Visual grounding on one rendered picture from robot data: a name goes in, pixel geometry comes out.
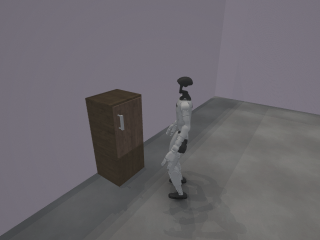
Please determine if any robot left thigh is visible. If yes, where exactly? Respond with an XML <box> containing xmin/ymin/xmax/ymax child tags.
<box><xmin>168</xmin><ymin>140</ymin><xmax>187</xmax><ymax>174</ymax></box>

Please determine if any right robot hand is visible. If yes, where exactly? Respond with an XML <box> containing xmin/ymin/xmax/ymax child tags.
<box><xmin>166</xmin><ymin>124</ymin><xmax>177</xmax><ymax>136</ymax></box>

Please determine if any humanoid robot torso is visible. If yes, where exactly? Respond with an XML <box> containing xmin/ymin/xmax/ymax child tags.
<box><xmin>175</xmin><ymin>98</ymin><xmax>193</xmax><ymax>145</ymax></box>

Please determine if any handle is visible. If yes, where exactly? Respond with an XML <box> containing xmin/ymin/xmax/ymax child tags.
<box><xmin>117</xmin><ymin>114</ymin><xmax>125</xmax><ymax>131</ymax></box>

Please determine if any left robot hand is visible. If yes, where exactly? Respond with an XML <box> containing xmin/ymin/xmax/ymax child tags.
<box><xmin>161</xmin><ymin>151</ymin><xmax>176</xmax><ymax>169</ymax></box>

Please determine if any robot left forearm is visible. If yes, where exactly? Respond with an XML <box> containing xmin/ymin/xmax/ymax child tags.
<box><xmin>171</xmin><ymin>126</ymin><xmax>189</xmax><ymax>153</ymax></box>

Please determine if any robot left upper arm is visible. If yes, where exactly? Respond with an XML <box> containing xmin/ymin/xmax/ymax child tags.
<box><xmin>180</xmin><ymin>101</ymin><xmax>191</xmax><ymax>132</ymax></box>

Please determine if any cupboard door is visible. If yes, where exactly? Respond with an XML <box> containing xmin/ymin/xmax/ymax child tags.
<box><xmin>112</xmin><ymin>97</ymin><xmax>144</xmax><ymax>158</ymax></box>

